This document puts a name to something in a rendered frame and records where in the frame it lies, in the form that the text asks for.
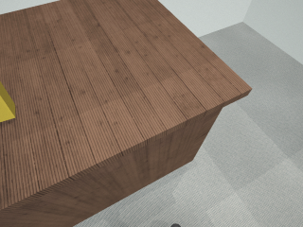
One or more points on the sponge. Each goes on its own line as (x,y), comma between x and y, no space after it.
(7,106)

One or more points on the table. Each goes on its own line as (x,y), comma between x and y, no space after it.
(110,96)

